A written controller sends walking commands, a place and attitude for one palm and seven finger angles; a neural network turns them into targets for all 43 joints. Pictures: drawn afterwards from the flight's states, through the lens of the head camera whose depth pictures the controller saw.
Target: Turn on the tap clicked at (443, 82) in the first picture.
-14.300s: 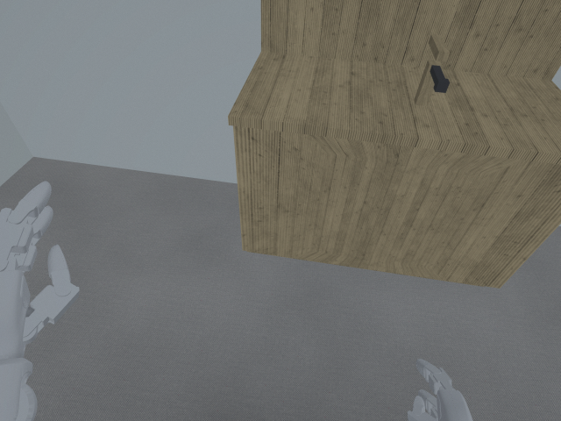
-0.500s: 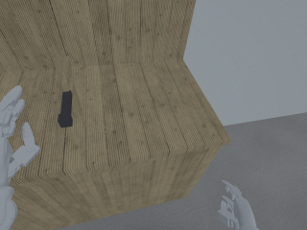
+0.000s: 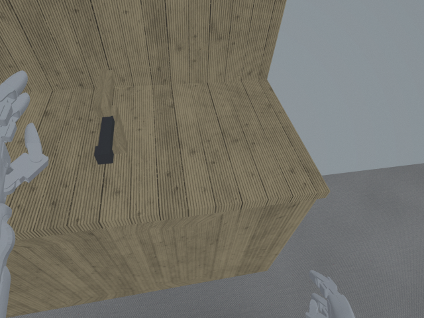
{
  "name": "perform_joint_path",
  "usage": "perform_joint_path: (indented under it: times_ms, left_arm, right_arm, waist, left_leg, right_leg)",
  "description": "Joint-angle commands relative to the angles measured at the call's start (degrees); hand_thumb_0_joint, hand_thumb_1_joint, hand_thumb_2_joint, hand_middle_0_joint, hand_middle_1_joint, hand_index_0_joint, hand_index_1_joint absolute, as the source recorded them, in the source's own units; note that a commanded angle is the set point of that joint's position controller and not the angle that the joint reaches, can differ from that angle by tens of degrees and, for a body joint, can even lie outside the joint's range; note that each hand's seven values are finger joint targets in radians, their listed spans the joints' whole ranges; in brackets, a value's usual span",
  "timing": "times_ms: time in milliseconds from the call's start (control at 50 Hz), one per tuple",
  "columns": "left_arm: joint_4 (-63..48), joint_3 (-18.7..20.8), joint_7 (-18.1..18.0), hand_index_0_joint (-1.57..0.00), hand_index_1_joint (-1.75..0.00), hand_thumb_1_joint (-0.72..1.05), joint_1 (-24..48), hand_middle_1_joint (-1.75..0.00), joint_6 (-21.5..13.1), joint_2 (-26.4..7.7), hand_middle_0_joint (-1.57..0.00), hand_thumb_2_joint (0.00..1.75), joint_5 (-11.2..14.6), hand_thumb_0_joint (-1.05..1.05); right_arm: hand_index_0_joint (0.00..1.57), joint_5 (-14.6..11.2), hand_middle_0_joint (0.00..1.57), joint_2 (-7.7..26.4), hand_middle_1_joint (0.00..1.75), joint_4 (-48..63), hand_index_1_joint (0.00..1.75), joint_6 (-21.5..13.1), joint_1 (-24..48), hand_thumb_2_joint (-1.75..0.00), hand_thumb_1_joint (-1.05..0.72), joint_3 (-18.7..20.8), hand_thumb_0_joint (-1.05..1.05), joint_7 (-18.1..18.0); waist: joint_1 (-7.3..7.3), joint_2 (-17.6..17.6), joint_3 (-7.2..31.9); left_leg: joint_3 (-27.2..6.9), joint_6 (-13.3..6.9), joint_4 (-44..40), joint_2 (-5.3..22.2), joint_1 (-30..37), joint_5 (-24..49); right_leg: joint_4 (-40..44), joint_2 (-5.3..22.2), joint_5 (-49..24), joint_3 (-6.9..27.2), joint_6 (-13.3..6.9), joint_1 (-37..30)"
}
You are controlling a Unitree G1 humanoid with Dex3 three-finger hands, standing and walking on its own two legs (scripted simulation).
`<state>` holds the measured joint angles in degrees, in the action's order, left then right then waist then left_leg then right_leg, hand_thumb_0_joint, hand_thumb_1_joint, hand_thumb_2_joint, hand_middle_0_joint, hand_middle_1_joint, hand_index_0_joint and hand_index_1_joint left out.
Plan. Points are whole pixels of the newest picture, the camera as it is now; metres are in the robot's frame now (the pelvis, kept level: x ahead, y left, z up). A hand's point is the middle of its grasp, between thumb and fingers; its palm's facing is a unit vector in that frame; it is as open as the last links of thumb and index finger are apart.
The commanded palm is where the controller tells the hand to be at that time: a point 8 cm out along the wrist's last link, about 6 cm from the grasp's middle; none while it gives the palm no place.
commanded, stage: turn the palm inward beside the body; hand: left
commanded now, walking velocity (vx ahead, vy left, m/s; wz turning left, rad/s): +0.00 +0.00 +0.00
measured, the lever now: (104, 154) +0.37 +0.27 +0.08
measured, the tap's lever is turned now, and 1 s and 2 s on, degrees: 0 0 0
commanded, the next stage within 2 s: none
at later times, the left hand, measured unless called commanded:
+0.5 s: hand (79, 218) +0.20 +0.22 +0.15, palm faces +0.46 -0.83 -0.31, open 7.4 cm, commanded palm +0.15 +0.25 +0.17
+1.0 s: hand (98, 221) +0.20 +0.19 +0.14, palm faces +0.43 -0.87 -0.24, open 7.4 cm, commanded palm +0.15 +0.23 +0.16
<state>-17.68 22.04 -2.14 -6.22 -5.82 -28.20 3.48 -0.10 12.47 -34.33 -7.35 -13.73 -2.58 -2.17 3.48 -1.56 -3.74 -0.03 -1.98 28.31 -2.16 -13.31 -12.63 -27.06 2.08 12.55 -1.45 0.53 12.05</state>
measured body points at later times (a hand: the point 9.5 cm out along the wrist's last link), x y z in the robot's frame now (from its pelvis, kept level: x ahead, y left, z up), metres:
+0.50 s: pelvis -0.01 -0.06 -0.02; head -0.03 -0.08 +0.43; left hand +0.17 +0.26 +0.17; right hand +0.20 -0.27 -0.09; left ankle +0.03 +0.09 -0.74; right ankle +0.02 -0.14 -0.74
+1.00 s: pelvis +0.02 -0.06 -0.02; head +0.01 -0.08 +0.43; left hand +0.18 +0.24 +0.16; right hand +0.22 -0.28 -0.09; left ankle +0.03 +0.09 -0.74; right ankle +0.02 -0.14 -0.74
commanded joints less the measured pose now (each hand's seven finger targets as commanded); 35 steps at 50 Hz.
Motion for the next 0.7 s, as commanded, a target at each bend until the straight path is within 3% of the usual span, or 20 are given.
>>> perform_joint_path:
  times_ms: [0,20,60,80,140,160,180,200,220,280,300,420,460,480,500,520,580,620,660,680]
  left_arm:
    - [-10.78,-1.80,3.59,-0.20,-0.30,0.90,-5.97,-0.30,8.79,3.47,-0.20,0.90,5.04,0.00]
    - [-12.69,-2.69,3.44,-0.20,-0.30,0.90,-7.81,-0.30,9.50,2.90,-0.20,0.90,3.25,0.00]
    - [-16.21,-0.02,1.66,-0.20,-0.30,0.90,-9.59,-0.30,8.50,-0.87,-0.20,0.90,0.46,0.00]
    - [-19.04,4.06,-0.07,-0.20,-0.30,0.90,-7.79,-0.30,6.84,-4.82,-0.20,0.90,0.25,0.00]
    - [-20.41,7.12,-4.31,-0.20,-0.30,0.90,-3.91,-0.30,-0.34,-4.80,-0.20,0.90,1.27,0.00]
    - [-20.95,8.44,-5.55,-0.20,-0.30,0.90,-3.48,-0.30,-2.56,-5.63,-0.20,0.90,1.72,0.00]
    - [-22.01,11.12,-6.87,-0.20,-0.30,0.90,-2.28,-0.30,-4.08,-9.42,-0.20,0.90,1.41,0.00]
    - [-21.49,7.12,-7.26,-0.20,-0.30,0.90,-0.92,-0.30,-4.83,-5.34,-0.20,0.90,1.05,0.00]
    - [-18.80,5.85,-7.70,-0.20,-0.30,0.90,0.01,-0.30,-5.07,-4.41,-0.20,0.90,0.57,0.00]
    - [-12.66,4.45,-5.99,-0.20,-0.30,0.90,1.44,-0.30,-3.25,-4.89,-0.20,0.90,0.84,0.00]
    - [-12.46,2.21,-4.48,-0.20,-0.30,0.90,2.14,-0.30,-2.23,-3.42,-0.20,0.90,1.58,0.00]
    - [-10.61,2.97,0.17,-0.20,-0.30,0.90,1.93,-0.30,2.39,-5.36,-0.20,0.90,4.94,0.00]
    - [-11.44,4.88,0.14,-0.20,-0.30,0.90,-0.70,-0.30,1.89,-5.97,-0.20,0.90,6.09,0.00]
    - [-10.77,7.80,-0.35,-0.20,-0.30,0.90,-2.68,-0.30,1.57,-8.05,-0.20,0.90,6.30,0.00]
    - [-12.15,6.28,-0.42,-0.20,-0.30,0.90,-2.58,-0.30,0.99,-5.91,-0.20,0.90,6.86,0.00]
    - [-12.37,6.72,-0.77,-0.20,-0.30,0.90,-3.67,-0.30,0.39,-5.67,-0.20,0.90,7.04,0.00]
    - [-12.81,9.18,-1.46,-0.20,-0.30,0.90,-8.59,-0.30,-0.31,-6.43,-0.20,0.90,7.57,0.00]
    - [-13.30,7.37,-1.09,-0.20,-0.30,0.90,-9.95,-0.30,-0.13,-3.93,-0.20,0.90,8.46,0.00]
    - [-14.61,7.25,-0.40,-0.20,-0.30,0.90,-11.63,-0.30,-0.24,-3.39,-0.20,0.90,8.99,0.00]
    - [-14.51,7.75,-0.41,-0.20,-0.30,0.90,-12.51,-0.30,-0.25,-3.83,-0.20,0.90,8.72,0.00]
  right_arm:
    - [0.20,-1.56,0.20,9.89,0.30,6.98,0.30,-4.45,9.89,-0.90,-0.90,3.78,0.00,1.38]
    - [0.20,-1.59,0.20,9.67,0.30,7.54,0.30,-4.45,10.79,-0.90,-0.90,3.69,0.00,1.87]
    - [0.20,-1.00,0.20,9.33,0.30,8.66,0.30,-3.98,12.22,-0.90,-0.90,3.41,0.00,1.99]
    - [0.20,-1.21,0.20,8.97,0.30,8.67,0.30,-3.74,13.37,-0.90,-0.90,3.06,0.00,1.74]
    - [0.20,0.20,0.20,7.47,0.30,8.15,0.30,-4.37,14.36,-0.90,-0.90,3.06,0.00,0.30]
    - [0.20,0.45,0.20,7.26,0.30,7.68,0.30,-4.69,14.16,-0.90,-0.90,3.30,0.00,-0.02]
    - [0.20,0.19,0.20,7.14,0.30,6.84,0.30,-4.73,13.73,-0.90,-0.90,3.19,0.00,-0.34]
    - [0.20,0.25,0.20,6.31,0.30,7.05,0.30,-5.01,13.79,-0.90,-0.90,3.07,0.00,-0.39]
    - [0.20,0.24,0.20,6.28,0.30,6.14,0.30,-5.37,13.41,-0.90,-0.90,2.85,0.00,-0.51]
    - [0.20,-0.25,0.20,7.33,0.30,4.84,0.30,-5.66,12.72,-0.90,-0.90,2.62,0.00,-1.50]
    - [0.20,-0.35,0.20,7.61,0.30,5.11,0.30,-5.85,13.32,-0.90,-0.90,2.65,0.00,-1.92]
    - [0.20,-1.45,0.20,7.13,0.30,4.87,0.30,-6.92,13.72,-0.90,-0.90,2.65,0.00,-4.15]
    - [0.20,-1.31,0.20,7.03,0.30,4.74,0.30,-7.45,13.68,-0.90,-0.90,3.17,0.00,-4.20]
    - [0.20,-1.47,0.20,6.97,0.30,4.30,0.30,-7.69,13.58,-0.90,-0.90,3.33,0.00,-4.09]
    - [0.20,-1.69,0.20,6.85,0.30,4.64,0.30,-7.80,13.72,-0.90,-0.90,3.40,0.00,-3.89]
    - [0.20,-1.67,0.20,6.59,0.30,4.46,0.30,-8.12,12.96,-0.90,-0.90,3.48,0.00,-3.71]
    - [0.20,-1.57,0.20,7.09,0.30,4.19,0.30,-8.97,11.90,-0.90,-0.90,3.88,0.00,-3.49]
    - [0.20,-1.72,0.20,7.36,0.30,4.55,0.30,-9.30,10.37,-0.90,-0.90,3.98,0.00,-3.48]
    - [0.20,-1.82,0.20,7.78,0.30,4.73,0.30,-9.84,9.15,-0.90,-0.90,4.29,0.00,-3.60]
    - [0.20,-2.06,0.20,7.75,0.30,4.51,0.30,-10.23,9.23,-0.90,-0.90,4.11,0.00,-3.66]
  waist:
    - [1.88,5.56,12.61]
    - [1.38,4.90,10.25]
    - [0.39,2.52,7.67]
    - [0.52,4.23,7.87]
    - [-0.19,2.00,9.38]
    - [0.16,3.61,10.52]
    - [0.41,6.32,10.77]
    - [0.04,8.79,11.61]
    - [-0.99,9.55,9.85]
    - [-1.99,7.34,7.84]
    - [-2.16,7.25,8.21]
    - [-0.39,1.74,6.19]
    - [0.61,1.30,6.87]
    - [1.39,1.14,6.81]
    - [1.00,2.09,8.05]
    - [1.20,0.79,7.91]
    - [1.84,2.40,10.77]
    - [1.02,-0.43,11.82]
    - [1.16,0.71,14.20]
    - [1.29,1.55,13.40]
  left_leg:
    - [-2.91,5.18,-4.59,4.20,9.41,21.36]
    - [-2.67,3.98,-4.58,3.73,6.83,17.25]
    - [-2.82,2.52,-5.16,2.98,1.82,4.89]
    - [-2.79,2.41,-5.58,2.70,0.62,-0.29]
    - [-2.97,1.93,-3.28,2.05,-2.12,-7.74]
    - [-2.53,1.76,-2.20,1.80,-2.42,-8.76]
    - [-2.18,1.77,-1.91,1.72,-2.73,-9.95]
    - [-1.82,1.80,-1.26,1.40,-3.07,-11.18]
    - [-1.97,1.69,-0.34,1.37,-3.53,-13.25]
    - [-1.80,0.80,1.39,0.79,-5.10,-15.21]
    - [-1.50,0.51,1.94,0.56,-5.01,-14.60]
    - [-1.16,0.45,5.19,0.98,-6.43,-9.81]
    - [-1.60,0.85,6.49,1.76,-7.36,-7.67]
    - [-1.62,0.98,6.81,1.85,-7.58,-7.16]
    - [-1.96,1.03,6.80,1.94,-8.37,-6.31]
    - [-1.89,0.94,7.00,2.11,-7.68,-5.41]
    - [-1.57,0.82,7.54,2.01,-6.98,-0.78]
    - [-1.40,0.54,7.79,1.81,-7.24,2.12]
    - [-0.73,0.12,7.64,1.50,-5.67,5.44]
    - [-0.57,-0.03,7.54,1.36,-5.07,6.17]
  right_leg:
    - [-1.17,-3.45,-8.91,-5.35,-2.10,1.77]
    - [-1.33,-3.37,-8.52,-5.43,-2.13,2.19]
    - [-2.36,-3.62,-3.95,-5.34,-2.01,3.60]
    - [-2.87,-4.09,-1.44,-4.88,-2.06,3.75]
    - [-3.94,-4.09,5.08,-4.20,-1.64,6.70]
    - [-3.99,-3.83,6.40,-3.65,-1.59,7.07]
    - [-3.83,-3.77,7.49,-3.05,-1.65,7.33]
    - [-4.08,-3.25,8.67,-2.80,-1.79,7.69]
    - [-4.15,-3.21,9.61,-2.62,-1.65,9.35]
    - [-2.03,-2.38,12.55,-1.16,-1.36,10.37]
    - [-1.22,-1.83,13.43,-0.48,-1.36,10.04]
    - [4.20,0.90,21.50,5.09,-0.58,8.12]
    - [4.71,2.36,20.94,7.30,-0.33,6.81]
    - [4.84,2.38,20.62,7.67,-0.21,6.53]
    - [3.99,3.14,17.97,7.92,-0.10,5.47]
    - [3.59,2.67,16.47,7.01,0.03,5.93]
    - [0.82,2.68,4.79,6.23,0.46,3.85]
    - [-1.23,2.53,-3.11,5.12,1.00,2.90]
    - [-3.17,1.68,-9.23,2.91,0.93,2.07]
    - [-3.40,1.10,-9.86,2.10,0.70,2.68]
